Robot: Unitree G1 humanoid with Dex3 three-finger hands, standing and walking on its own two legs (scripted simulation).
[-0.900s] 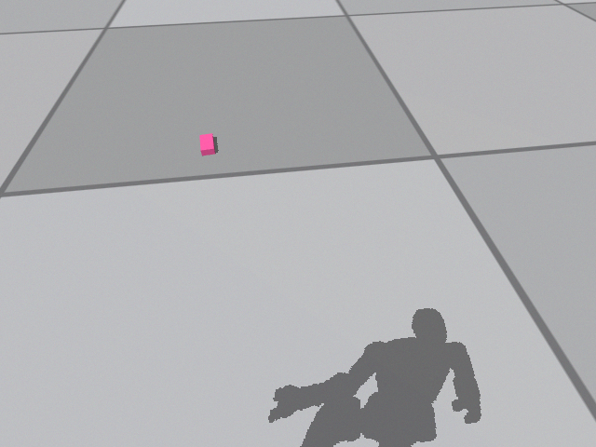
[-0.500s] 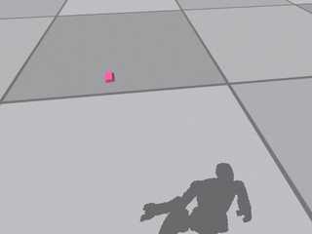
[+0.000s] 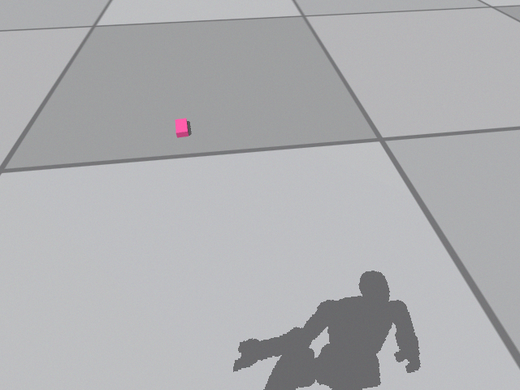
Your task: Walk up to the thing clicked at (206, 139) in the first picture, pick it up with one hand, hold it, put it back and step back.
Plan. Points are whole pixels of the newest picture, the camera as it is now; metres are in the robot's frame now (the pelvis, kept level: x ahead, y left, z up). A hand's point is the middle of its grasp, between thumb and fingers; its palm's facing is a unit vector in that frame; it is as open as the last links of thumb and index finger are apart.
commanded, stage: stand
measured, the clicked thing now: (181, 127) +1.82 +0.58 -0.76
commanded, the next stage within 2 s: walk up in 0.22 s
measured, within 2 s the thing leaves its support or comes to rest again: neither
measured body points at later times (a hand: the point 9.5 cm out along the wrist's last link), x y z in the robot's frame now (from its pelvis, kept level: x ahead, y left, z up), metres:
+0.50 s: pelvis -0.02 -0.04 -0.02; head +0.04 -0.04 +0.43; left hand +0.04 +0.30 -0.12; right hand +0.12 -0.34 -0.14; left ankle -0.02 +0.11 -0.72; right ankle -0.01 -0.13 -0.75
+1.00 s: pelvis -0.01 -0.04 -0.03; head +0.01 +0.00 +0.42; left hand -0.13 +0.27 -0.15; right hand +0.25 -0.24 -0.12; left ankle -0.04 +0.10 -0.75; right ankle +0.05 -0.16 -0.71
